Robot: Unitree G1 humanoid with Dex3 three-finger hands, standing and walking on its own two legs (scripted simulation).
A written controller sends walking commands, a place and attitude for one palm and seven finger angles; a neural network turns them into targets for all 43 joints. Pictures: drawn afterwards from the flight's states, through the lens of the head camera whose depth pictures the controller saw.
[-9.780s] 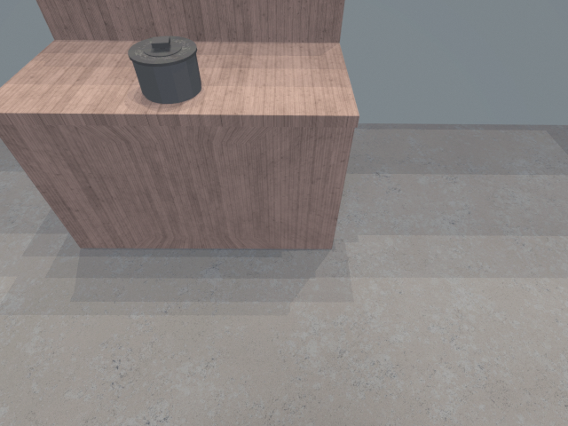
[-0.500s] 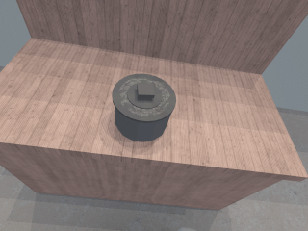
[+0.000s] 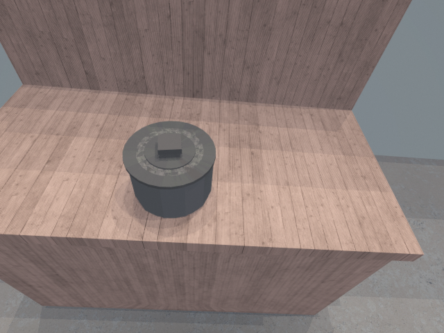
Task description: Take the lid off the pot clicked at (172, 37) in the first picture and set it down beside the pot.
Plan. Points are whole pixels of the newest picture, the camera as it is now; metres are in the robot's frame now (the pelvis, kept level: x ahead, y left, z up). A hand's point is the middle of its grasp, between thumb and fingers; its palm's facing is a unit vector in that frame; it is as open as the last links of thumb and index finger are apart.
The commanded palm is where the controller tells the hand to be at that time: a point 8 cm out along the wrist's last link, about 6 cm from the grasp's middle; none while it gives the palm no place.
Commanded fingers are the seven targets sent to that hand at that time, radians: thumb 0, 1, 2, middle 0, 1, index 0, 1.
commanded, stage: come to a stop and stand still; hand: left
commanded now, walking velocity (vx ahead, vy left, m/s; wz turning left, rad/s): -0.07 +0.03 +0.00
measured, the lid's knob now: (169, 143) +0.46 +0.15 +0.07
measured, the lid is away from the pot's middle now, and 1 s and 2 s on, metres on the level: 0.00 0.00 0.00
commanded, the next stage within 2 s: look again from close up in 0.62 s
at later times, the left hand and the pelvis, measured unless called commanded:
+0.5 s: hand out of the picture -0.03 +0.20 -0.17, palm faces +0.02 -0.97 -0.24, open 7.4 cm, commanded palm none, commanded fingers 0.00 0.90 0.90 -0.20 -0.30 -0.20 -0.30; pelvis -0.03 +0.02 -0.01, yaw +0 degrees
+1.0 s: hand out of the picture -0.02 +0.17 -0.18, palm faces +0.02 -0.99 -0.16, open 7.4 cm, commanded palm none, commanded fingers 0.00 0.90 0.90 -0.20 -0.30 -0.20 -0.30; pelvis -0.01 +0.01 +0.00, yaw +0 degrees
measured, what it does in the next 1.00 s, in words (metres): stands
